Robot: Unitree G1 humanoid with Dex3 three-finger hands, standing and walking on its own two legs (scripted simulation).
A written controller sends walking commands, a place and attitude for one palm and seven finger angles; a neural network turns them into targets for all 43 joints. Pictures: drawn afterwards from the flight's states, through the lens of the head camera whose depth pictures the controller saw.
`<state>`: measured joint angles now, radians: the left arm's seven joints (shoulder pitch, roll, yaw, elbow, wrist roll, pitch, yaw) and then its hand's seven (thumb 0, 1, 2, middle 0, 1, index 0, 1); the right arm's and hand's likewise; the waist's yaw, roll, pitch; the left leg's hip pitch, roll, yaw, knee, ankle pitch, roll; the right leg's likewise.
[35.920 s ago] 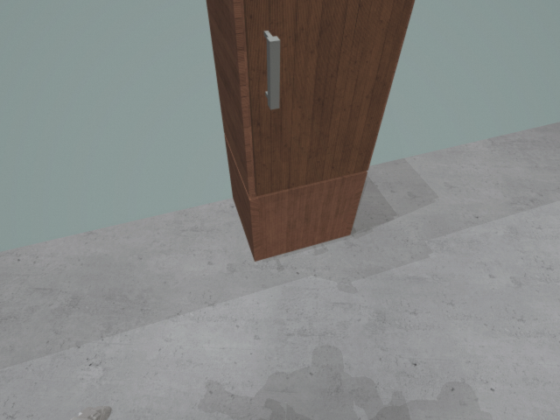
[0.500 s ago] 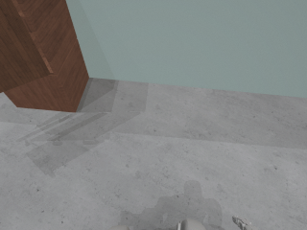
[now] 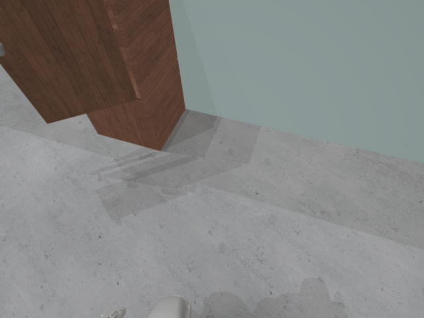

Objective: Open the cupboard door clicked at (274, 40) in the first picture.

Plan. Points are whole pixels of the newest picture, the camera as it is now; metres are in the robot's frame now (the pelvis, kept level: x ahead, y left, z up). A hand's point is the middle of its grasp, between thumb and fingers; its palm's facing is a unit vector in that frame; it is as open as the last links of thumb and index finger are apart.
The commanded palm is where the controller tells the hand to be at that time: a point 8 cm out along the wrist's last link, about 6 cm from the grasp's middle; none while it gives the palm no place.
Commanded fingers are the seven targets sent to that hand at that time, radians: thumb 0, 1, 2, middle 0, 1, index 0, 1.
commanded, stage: turn to face it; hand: left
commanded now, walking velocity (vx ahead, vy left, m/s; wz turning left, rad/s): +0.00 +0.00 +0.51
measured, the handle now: out of the picture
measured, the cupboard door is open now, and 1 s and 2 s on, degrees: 41 41 41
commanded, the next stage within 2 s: take the last steps up to it in 0.56 s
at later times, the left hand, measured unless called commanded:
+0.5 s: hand out of the picture +0.02 +0.26 -0.17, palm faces +0.25 -0.94 -0.22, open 7.4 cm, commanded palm none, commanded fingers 0.00 0.90 0.90 -0.20 -0.30 -0.20 -0.30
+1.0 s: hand out of the picture -0.05 +0.21 -0.16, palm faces +0.44 -0.87 -0.22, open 7.3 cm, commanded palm none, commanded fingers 0.00 0.90 0.90 -0.20 -0.30 -0.20 -0.30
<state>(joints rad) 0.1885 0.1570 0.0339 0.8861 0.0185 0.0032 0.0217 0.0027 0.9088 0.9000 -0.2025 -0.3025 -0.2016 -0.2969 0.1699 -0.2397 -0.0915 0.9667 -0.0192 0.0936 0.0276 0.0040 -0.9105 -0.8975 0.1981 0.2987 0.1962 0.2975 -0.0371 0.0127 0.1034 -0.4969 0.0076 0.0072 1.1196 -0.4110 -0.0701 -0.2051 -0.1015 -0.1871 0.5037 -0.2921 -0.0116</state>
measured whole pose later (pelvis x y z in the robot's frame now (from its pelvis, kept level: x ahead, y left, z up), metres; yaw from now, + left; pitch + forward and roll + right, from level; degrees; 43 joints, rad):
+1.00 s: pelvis +0.03 +0.05 +0.01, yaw +22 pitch +0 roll +2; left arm 0.32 0.16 0.06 1.05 0.03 -0.05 0.01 0.00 0.92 0.90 -0.20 -0.30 -0.20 -0.30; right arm 0.21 -0.21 -0.08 1.05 -0.03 0.06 0.03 0.00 -0.91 -0.90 0.20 0.30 0.19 0.30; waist 0.03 -0.01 0.06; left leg -0.46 0.05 0.05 0.87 -0.32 -0.05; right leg -0.07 -0.12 -0.18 0.38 -0.29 0.04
